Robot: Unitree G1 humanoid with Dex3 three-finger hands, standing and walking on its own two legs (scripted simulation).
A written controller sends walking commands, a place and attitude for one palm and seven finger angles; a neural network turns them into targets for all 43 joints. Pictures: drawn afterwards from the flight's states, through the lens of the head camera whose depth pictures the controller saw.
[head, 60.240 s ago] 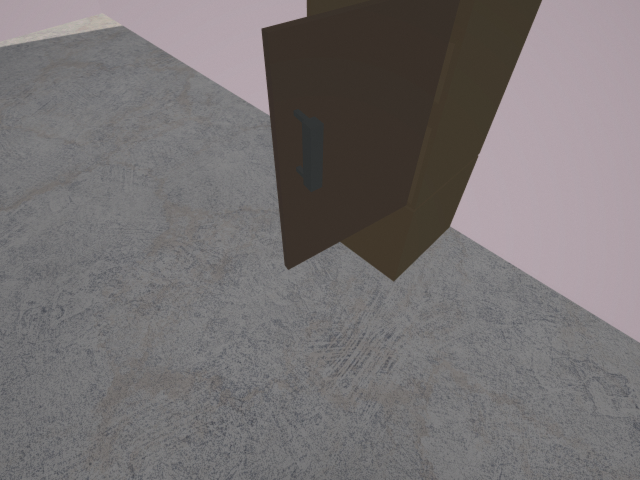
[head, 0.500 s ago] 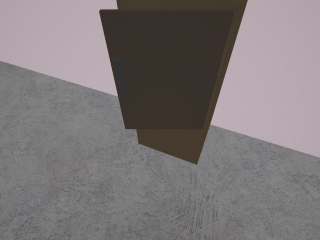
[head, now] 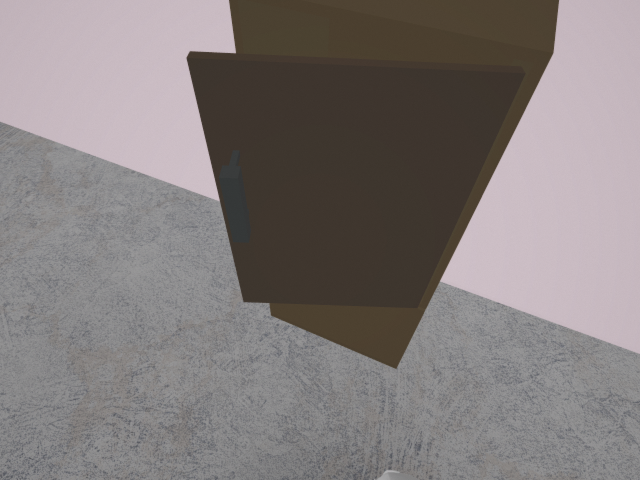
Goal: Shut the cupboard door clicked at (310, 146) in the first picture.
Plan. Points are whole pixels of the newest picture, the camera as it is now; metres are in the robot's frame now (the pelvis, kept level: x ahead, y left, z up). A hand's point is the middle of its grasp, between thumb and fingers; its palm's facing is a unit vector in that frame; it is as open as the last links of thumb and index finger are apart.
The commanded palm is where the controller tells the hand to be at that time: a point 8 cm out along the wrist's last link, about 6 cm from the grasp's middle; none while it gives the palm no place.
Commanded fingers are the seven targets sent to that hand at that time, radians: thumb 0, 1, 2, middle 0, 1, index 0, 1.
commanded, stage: come to a stop and stand still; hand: left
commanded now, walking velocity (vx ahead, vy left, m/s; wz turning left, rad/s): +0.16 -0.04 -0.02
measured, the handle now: (238, 197) +0.51 +0.16 +0.03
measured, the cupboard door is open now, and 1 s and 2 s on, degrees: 23 23 23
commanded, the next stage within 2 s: look again from close up in 1.98 s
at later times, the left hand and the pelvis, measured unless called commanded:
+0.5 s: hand out of the picture +0.12 +0.20 -0.19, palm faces +0.07 -0.97 -0.22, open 7.3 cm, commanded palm none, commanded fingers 0.00 0.90 0.90 -0.20 -0.30 -0.20 -0.30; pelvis +0.06 +0.00 -0.01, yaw +2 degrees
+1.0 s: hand out of the picture +0.07 +0.19 -0.18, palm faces +0.00 -0.98 -0.17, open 7.3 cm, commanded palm none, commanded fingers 0.00 0.90 0.90 -0.20 -0.30 -0.20 -0.30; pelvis +0.03 +0.00 +0.00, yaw +0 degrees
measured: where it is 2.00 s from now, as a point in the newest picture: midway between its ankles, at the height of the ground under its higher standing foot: outside the picture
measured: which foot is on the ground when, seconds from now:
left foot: down 0.00-0.16, up 0.18-0.48, down 0.50-1.00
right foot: up 0.00-0.10, down 0.12-0.50, up 0.52-1.00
